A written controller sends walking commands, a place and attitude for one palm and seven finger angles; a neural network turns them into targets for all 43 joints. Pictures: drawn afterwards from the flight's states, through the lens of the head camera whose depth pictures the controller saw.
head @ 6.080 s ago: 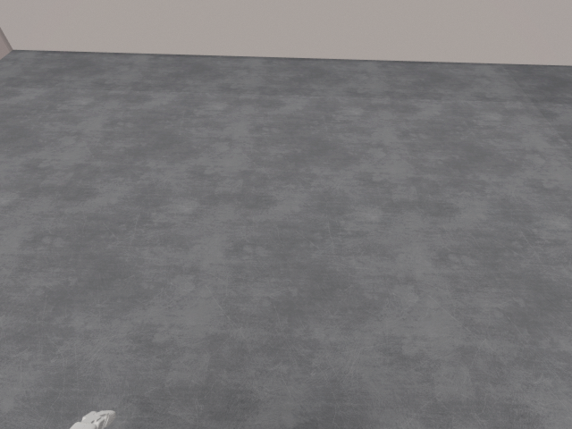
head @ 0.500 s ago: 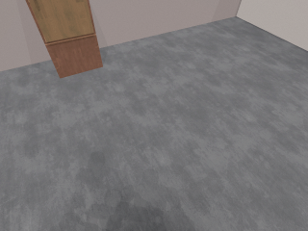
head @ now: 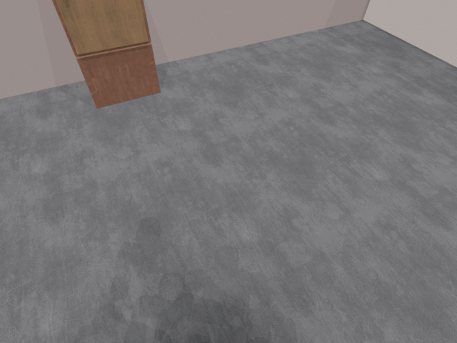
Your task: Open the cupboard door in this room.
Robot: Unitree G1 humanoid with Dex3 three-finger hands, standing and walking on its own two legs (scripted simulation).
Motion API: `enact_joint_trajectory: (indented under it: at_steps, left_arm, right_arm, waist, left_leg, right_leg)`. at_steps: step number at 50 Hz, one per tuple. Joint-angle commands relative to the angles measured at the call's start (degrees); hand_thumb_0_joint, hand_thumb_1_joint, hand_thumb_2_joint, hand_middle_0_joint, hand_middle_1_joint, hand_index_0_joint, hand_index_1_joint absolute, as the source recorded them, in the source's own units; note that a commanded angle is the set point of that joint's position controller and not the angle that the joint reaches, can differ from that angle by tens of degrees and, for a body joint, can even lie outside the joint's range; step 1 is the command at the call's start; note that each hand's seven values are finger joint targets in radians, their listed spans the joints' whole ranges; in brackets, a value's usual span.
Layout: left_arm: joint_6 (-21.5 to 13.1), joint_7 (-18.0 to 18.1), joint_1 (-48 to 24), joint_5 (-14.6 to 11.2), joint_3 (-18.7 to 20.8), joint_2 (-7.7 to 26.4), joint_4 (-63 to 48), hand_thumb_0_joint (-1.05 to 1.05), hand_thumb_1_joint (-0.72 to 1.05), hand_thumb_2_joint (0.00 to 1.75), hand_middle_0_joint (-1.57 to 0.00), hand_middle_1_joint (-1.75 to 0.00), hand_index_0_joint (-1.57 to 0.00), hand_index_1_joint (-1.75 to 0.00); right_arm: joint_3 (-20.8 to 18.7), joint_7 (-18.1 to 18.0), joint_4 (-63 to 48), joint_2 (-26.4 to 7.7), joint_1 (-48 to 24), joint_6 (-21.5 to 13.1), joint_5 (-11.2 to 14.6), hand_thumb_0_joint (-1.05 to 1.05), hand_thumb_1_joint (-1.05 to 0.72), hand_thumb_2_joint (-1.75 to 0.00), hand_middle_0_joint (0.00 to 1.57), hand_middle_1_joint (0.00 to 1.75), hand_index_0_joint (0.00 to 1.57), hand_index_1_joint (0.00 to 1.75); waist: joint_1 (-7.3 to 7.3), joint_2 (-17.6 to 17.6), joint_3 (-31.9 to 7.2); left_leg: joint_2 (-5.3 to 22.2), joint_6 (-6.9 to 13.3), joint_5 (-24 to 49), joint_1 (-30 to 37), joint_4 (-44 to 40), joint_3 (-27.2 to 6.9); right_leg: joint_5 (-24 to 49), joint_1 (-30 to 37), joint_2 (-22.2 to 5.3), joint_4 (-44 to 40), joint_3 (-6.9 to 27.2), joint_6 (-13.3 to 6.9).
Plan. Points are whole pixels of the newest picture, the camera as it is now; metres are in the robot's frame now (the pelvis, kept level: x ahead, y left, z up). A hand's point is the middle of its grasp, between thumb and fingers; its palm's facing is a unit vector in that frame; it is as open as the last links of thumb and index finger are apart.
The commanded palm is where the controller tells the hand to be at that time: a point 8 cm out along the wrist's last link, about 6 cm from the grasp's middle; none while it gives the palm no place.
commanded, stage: stand and wait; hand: left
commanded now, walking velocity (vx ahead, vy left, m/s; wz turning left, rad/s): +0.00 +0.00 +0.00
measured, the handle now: out of the picture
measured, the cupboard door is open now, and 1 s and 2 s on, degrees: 0 0 0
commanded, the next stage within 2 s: turn or walk to find it in 0.14 s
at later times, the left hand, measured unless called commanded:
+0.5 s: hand out of the picture +0.04 +0.21 -0.19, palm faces +0.10 -0.97 -0.22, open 7.4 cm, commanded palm none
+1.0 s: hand out of the picture -0.02 +0.16 -0.16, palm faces +0.27 -0.93 -0.24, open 7.4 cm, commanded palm none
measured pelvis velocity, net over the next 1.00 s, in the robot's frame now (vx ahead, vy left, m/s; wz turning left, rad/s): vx -0.01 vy -0.03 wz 0.27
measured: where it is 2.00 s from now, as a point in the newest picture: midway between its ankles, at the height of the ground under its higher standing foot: outside the picture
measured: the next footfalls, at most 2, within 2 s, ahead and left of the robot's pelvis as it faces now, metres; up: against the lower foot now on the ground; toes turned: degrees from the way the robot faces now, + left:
right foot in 0.74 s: +0.03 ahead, -0.13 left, +0.00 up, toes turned +9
left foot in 1.14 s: -0.03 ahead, +0.11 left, +0.00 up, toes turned +23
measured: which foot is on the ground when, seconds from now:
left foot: down 0.00-0.76, up 0.78-1.00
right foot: down 0.00-0.48, up 0.50-0.72, down 0.74-1.00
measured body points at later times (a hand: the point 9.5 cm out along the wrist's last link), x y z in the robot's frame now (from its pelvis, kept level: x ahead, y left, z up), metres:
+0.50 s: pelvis +0.00 +0.01 -0.01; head +0.03 +0.03 +0.43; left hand +0.04 +0.26 -0.17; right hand +0.06 -0.24 -0.16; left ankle +0.02 +0.13 -0.74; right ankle +0.01 -0.12 -0.74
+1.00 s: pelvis -0.01 -0.03 +0.00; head +0.02 -0.04 +0.45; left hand -0.03 +0.21 -0.14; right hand +0.09 -0.27 -0.16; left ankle -0.06 +0.10 -0.69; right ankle -0.01 -0.13 -0.74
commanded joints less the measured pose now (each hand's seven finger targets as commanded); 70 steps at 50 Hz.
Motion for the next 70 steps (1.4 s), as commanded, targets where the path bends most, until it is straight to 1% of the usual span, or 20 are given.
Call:
enact_joint_trajectory:
  at_steps: [1,11,20,22,24,26,31,34,36,38,39,42,45,52,55,56,57,58,61,70]
  left_arm:
    - [-1.12,0.29,1.54,0.25,1.48,8.32,-2.29,0.00,0.90,0.90,-0.20,-0.30,-0.20,-0.30]
    - [-0.53,0.59,2.08,0.17,1.48,6.55,-1.83,0.00,0.90,0.90,-0.20,-0.30,-0.20,-0.30]
    - [0.30,0.77,-1.78,0.85,3.33,9.73,-7.72,0.00,0.90,0.90,-0.20,-0.30,-0.20,-0.30]
    - [0.59,0.72,-3.40,0.77,3.31,8.93,-9.08,0.00,0.90,0.90,-0.20,-0.30,-0.20,-0.30]
    - [0.79,0.64,-2.33,0.23,2.83,5.52,-9.77,0.00,0.90,0.90,-0.20,-0.30,-0.20,-0.30]
    - [0.63,0.90,-2.33,0.37,2.28,5.13,-10.28,0.00,0.90,0.90,-0.20,-0.30,-0.20,-0.30]
    - [-0.42,0.42,-1.07,-0.03,1.05,2.79,-9.02,0.00,0.90,0.90,-0.20,-0.30,-0.20,-0.30]
    - [-1.00,0.57,3.32,-0.28,0.93,3.35,-7.05,0.00,0.90,0.90,-0.20,-0.30,-0.20,-0.30]
    - [-1.95,1.09,3.74,0.17,1.52,8.06,-5.82,0.00,0.90,0.90,-0.20,-0.30,-0.20,-0.30]
    - [-1.90,0.98,1.01,0.31,2.11,10.81,-7.02,0.00,0.90,0.90,-0.20,-0.30,-0.20,-0.30]
    - [-1.61,1.01,0.81,0.39,2.31,10.21,-7.31,0.00,0.90,0.90,-0.20,-0.30,-0.20,-0.30]
    - [-1.35,0.90,0.54,0.59,1.72,7.84,-7.04,0.00,0.90,0.90,-0.20,-0.30,-0.20,-0.30]
    - [-1.51,1.03,3.66,0.82,1.91,7.85,-6.86,0.00,0.90,0.90,-0.20,-0.30,-0.20,-0.30]
    - [-1.11,1.41,7.01,1.44,3.11,9.92,-6.46,0.00,0.90,0.90,-0.20,-0.30,-0.20,-0.30]
    - [-0.80,1.22,5.38,0.62,3.28,10.23,-6.81,0.00,0.90,0.90,-0.20,-0.30,-0.20,-0.30]
    - [-0.57,0.94,5.76,0.25,3.07,8.73,-7.41,0.00,0.90,0.90,-0.20,-0.30,-0.20,-0.30]
    - [-0.25,0.70,6.27,0.05,2.35,5.43,-9.31,0.00,0.90,0.90,-0.20,-0.30,-0.20,-0.30]
    - [0.32,1.11,3.02,0.61,1.85,5.08,-10.14,0.00,0.90,0.90,-0.20,-0.30,-0.20,-0.30]
    - [0.94,0.50,0.74,0.55,2.42,5.52,-9.21,0.00,0.90,0.90,-0.20,-0.30,-0.20,-0.30]
    - [0.86,0.19,0.65,0.37,2.29,4.24,-11.17,0.00,0.90,0.90,-0.20,-0.30,-0.20,-0.30]
  right_arm:
    - [-1.47,-0.38,-2.43,-9.28,0.41,-1.44,0.19,0.00,-0.90,-0.90,0.20,0.30,0.20,0.30]
    - [-1.17,-0.34,-2.61,-6.45,0.34,-0.76,0.10,0.00,-0.90,-0.90,0.20,0.30,0.20,0.30]
    - [-2.81,0.11,-6.96,-6.55,2.68,0.65,-0.34,0.00,-0.90,-0.90,0.20,0.30,0.20,0.30]
    - [-3.06,0.23,-7.76,-7.46,3.22,0.55,-0.45,0.00,-0.90,-0.90,0.20,0.30,0.20,0.30]
    - [-3.50,-0.21,-8.47,-10.83,3.62,-0.24,-0.78,0.00,-0.90,-0.90,0.20,0.30,0.20,0.30]
    - [-3.84,-1.28,-8.09,-11.80,4.50,-0.82,-0.50,0.00,-0.90,-0.90,0.20,0.30,0.20,0.30]
    - [-3.75,-1.83,-6.97,-10.37,4.47,-0.74,-0.68,0.00,-0.90,-0.90,0.20,0.30,0.20,0.30]
    - [-3.69,-1.56,-5.98,-9.88,3.75,-0.72,-0.15,0.00,-0.90,-0.90,0.20,0.30,0.20,0.30]
    - [-3.17,-0.96,-5.52,-6.51,3.84,-1.33,0.88,0.00,-0.90,-0.90,0.20,0.30,0.20,0.30]
    - [-2.54,-0.82,-6.19,-4.19,2.27,-0.53,0.22,0.00,-0.90,-0.90,0.20,0.30,0.20,0.30]
    - [-2.79,-0.93,-6.27,-5.00,0.45,0.46,-0.18,0.00,-0.90,-0.90,0.20,0.30,0.20,0.30]
    - [-3.16,-0.52,-4.77,-4.53,0.44,1.03,0.12,0.00,-0.90,-0.90,0.20,0.30,0.20,0.30]
    - [-3.28,-0.25,-5.19,-4.24,-0.90,1.33,0.48,0.00,-0.90,-0.90,0.20,0.30,0.20,0.30]
    - [-2.83,0.26,-7.29,-3.59,-5.37,1.04,0.71,0.00,-0.90,-0.90,0.20,0.30,0.20,0.30]
    - [-2.93,0.26,-6.65,-5.36,-1.30,0.30,0.46,0.00,-0.90,-0.90,0.20,0.30,0.20,0.30]
    - [-3.64,0.33,-6.60,-8.55,0.22,-0.22,0.14,0.00,-0.90,-0.90,0.20,0.30,0.20,0.30]
    - [-4.74,0.22,-6.98,-13.56,2.47,-0.39,-0.23,0.00,-0.90,-0.90,0.20,0.30,0.20,0.30]
    - [-4.98,-0.19,-6.13,-14.29,4.09,-0.03,0.07,0.00,-0.90,-0.90,0.20,0.30,0.20,0.30]
    - [-4.09,-0.91,-7.78,-11.06,-2.27,-0.15,-0.13,0.00,-0.90,-0.90,0.20,0.30,0.20,0.30]
    - [-4.97,-0.33,-9.82,-11.29,-2.18,0.09,-0.35,0.00,-0.90,-0.90,0.20,0.30,0.20,0.30]
  waist:
    - [-0.02,2.25,-2.72]
    - [-0.02,-0.14,-0.63]
    - [-1.51,-5.48,-3.38]
    - [-2.15,-0.24,-2.48]
    - [-2.20,14.41,-1.99]
    - [-2.39,16.32,-3.95]
    - [-1.76,7.64,-7.86]
    - [-0.07,6.29,-8.46]
    - [-0.53,-1.21,-6.67]
    - [-0.54,-12.38,-1.00]
    - [0.22,-16.10,2.64]
    - [-1.13,-8.48,3.75]
    - [-0.27,-8.55,0.99]
    - [1.30,-10.51,-2.43]
    - [-1.58,-8.12,-5.98]
    - [-2.34,-0.03,-8.29]
    - [-3.03,14.01,-8.86]
    - [-4.35,12.98,-8.03]
    - [-2.24,8.95,-2.76]
    - [-2.48,7.98,-3.65]
  left_leg:
    - [6.06,2.03,9.14,-2.95,-6.36,-5.54]
    - [5.09,1.30,8.63,-5.71,-4.92,-4.11]
    - [3.82,0.85,4.01,-7.99,9.16,0.12]
    - [5.29,2.18,7.41,-8.45,4.74,-5.12]
    - [11.16,6.84,12.05,-8.20,-8.96,-24.21]
    - [14.74,12.43,16.49,-0.24,-11.77,-30.96]
    - [11.09,12.01,24.41,7.39,-7.56,-22.69]
    - [7.07,8.04,20.54,4.51,-5.31,-18.08]
    - [2.27,2.62,8.94,-5.76,-0.11,-11.13]
    - [-1.36,-0.20,-5.96,-9.43,4.23,-3.44]
    - [-0.47,-0.13,-10.26,-9.72,10.02,-3.21]
    - [0.47,-0.39,-11.33,-10.89,21.84,0.00]
    - [0.58,-1.39,-12.34,-12.33,26.42,2.15]
    - [0.43,-1.43,-11.87,-8.35,13.98,5.63]
    - [0.86,-0.49,1.99,3.07,-2.84,6.62]
    - [6.73,1.81,15.29,12.32,-6.08,0.19]
    - [20.23,9.26,37.10,18.10,-5.63,-15.71]
    - [22.88,13.64,37.67,13.04,-7.51,-16.66]
    - [17.13,12.22,21.72,5.52,-9.14,-12.95]
    - [13.15,11.38,19.44,4.53,-8.81,-12.97]
  right_leg:
    - [0.77,4.79,-4.39,-4.83,5.77,-0.78]
    - [0.03,5.58,-5.78,-5.45,5.30,-0.56]
    - [-1.11,0.96,-14.42,-3.28,5.09,-4.56]
    - [-3.12,-1.39,-10.53,2.50,2.11,-2.48]
    - [-8.86,-3.70,0.45,15.90,0.58,1.37]
    - [-19.71,-11.14,2.19,27.20,8.04,0.78]
    - [-15.63,-9.33,3.67,17.85,9.98,0.97]
    - [-3.70,2.01,4.39,-1.11,8.82,1.17]
    - [3.94,12.13,-3.71,-9.27,16.85,-0.53]
    - [3.15,4.57,-14.15,-12.62,25.04,-6.40]
    - [2.04,-0.20,-14.89,-14.24,26.19,-7.85]
    - [18.78,0.40,-13.14,-9.75,18.19,-9.32]
    - [33.29,5.45,-12.68,-6.18,13.45,-9.10]
    - [37.99,9.83,-13.89,-1.87,11.35,-8.87]
    - [31.98,6.31,-11.94,5.13,7.61,-4.34]
    - [21.07,-1.48,-8.76,12.40,4.21,-1.12]
    - [-11.56,-14.01,-2.38,22.08,1.11,2.71]
    - [-23.86,-14.08,-0.88,30.00,5.34,2.76]
    - [-15.63,-16.60,-1.87,35.33,9.22,2.64]
    - [-11.91,-11.95,0.61,22.21,7.91,3.56]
